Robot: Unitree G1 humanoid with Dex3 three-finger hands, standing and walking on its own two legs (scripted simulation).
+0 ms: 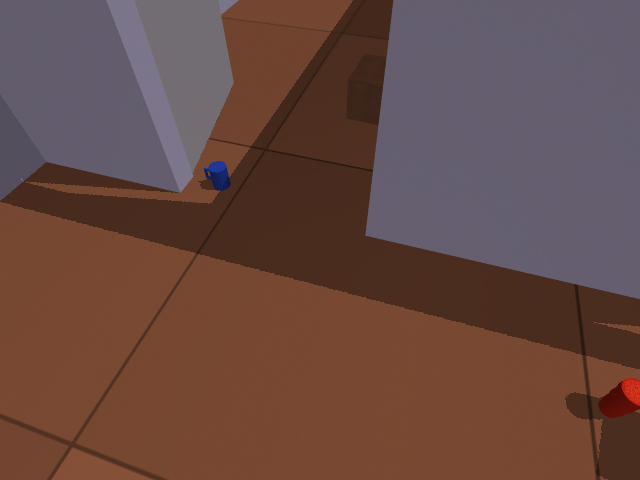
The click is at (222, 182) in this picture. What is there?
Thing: mug
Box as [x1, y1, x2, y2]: [204, 161, 230, 190]
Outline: 215,161 211,163 207,168 204,168 206,177 212,180 214,187 216,189 222,190 227,188 230,183 225,164 221,161
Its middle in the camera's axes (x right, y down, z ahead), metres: -0.49 -0.30 +1.81
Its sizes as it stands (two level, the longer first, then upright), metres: 0.113 0.079 0.110
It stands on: the floor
